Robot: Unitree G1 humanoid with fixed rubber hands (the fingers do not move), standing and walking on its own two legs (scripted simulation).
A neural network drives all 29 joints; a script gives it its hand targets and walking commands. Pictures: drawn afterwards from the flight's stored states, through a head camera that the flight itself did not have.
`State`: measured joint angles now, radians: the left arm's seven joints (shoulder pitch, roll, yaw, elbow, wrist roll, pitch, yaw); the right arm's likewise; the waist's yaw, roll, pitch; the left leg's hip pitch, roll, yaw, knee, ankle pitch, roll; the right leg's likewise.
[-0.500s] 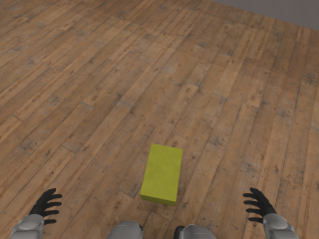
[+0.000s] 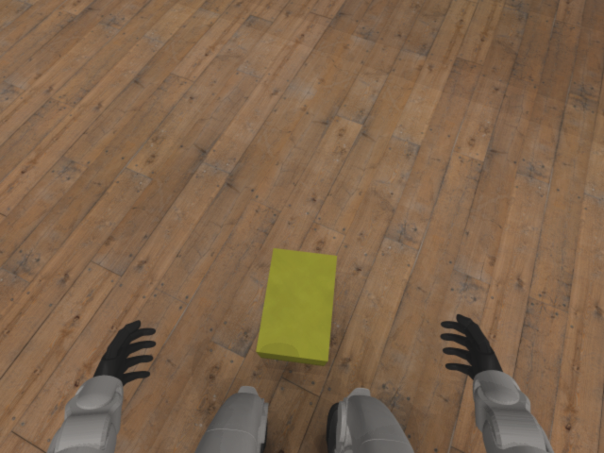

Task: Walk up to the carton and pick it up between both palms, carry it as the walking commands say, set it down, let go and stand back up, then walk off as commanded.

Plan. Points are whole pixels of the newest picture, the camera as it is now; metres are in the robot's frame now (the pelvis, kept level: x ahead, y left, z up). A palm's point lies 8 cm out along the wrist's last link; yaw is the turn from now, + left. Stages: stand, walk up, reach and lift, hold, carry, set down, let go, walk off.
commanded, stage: reach and lift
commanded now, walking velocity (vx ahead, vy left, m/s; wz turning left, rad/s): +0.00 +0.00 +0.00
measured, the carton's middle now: (298, 307) +0.42 +0.03 -0.65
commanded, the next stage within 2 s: none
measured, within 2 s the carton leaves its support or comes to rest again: neither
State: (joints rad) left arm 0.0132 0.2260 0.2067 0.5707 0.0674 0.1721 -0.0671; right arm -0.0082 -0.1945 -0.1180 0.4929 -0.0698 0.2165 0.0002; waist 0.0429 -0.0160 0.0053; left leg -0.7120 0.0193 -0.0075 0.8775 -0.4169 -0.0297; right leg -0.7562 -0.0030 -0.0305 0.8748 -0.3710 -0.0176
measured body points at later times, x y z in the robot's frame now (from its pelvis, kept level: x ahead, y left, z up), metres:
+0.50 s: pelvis -0.07 +0.01 -0.05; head +0.14 +0.01 +0.35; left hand +0.32 +0.24 -0.15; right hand +0.33 -0.20 -0.15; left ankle +0.00 +0.13 -0.69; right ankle +0.03 -0.10 -0.69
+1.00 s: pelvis -0.05 +0.01 -0.07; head +0.23 +0.02 +0.29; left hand +0.42 +0.21 -0.19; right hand +0.41 -0.17 -0.19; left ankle +0.00 +0.13 -0.69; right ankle +0.03 -0.11 -0.69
